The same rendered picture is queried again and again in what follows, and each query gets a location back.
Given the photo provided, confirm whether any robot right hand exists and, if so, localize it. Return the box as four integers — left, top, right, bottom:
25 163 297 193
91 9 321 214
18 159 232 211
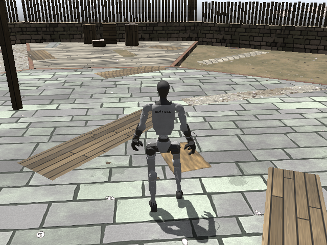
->
184 143 196 155

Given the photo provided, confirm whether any right robot foot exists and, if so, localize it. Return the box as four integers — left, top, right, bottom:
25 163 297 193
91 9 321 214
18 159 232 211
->
176 190 183 199

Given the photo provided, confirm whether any robot torso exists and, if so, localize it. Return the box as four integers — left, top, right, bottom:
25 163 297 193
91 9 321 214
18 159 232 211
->
151 101 175 153

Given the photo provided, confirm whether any robot left hand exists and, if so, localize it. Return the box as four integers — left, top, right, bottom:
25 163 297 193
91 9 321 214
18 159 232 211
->
131 140 143 151

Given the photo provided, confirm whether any left robot forearm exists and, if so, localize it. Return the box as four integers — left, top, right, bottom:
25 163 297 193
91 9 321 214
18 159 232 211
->
133 123 143 142

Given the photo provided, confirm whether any right robot upper arm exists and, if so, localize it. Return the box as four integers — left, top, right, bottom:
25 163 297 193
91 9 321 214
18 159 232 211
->
174 103 188 132

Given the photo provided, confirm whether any left robot upper arm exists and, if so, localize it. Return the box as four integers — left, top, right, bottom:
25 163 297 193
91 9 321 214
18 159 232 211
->
138 103 153 131

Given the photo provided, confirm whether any right robot forearm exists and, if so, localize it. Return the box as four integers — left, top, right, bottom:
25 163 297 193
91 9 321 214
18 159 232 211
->
183 124 194 145

